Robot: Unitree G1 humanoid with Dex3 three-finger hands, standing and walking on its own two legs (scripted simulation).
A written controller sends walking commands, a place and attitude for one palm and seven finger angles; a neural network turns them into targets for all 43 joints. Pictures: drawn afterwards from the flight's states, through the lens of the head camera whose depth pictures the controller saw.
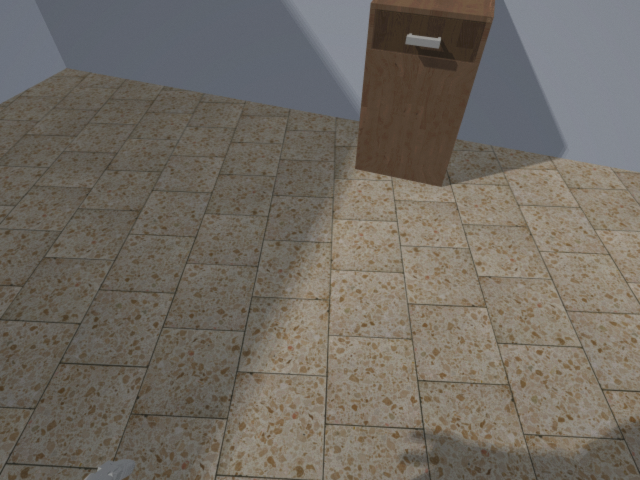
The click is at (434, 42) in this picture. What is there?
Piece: drawer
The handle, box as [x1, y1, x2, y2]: [405, 33, 440, 48]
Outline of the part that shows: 405,43 438,48 440,41 440,37 433,38 412,35 411,33 407,34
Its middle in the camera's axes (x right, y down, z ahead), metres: +0.39 -0.76 +1.48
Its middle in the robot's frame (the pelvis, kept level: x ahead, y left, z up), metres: +1.63 -0.32 -0.08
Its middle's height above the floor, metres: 0.69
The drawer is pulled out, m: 0.00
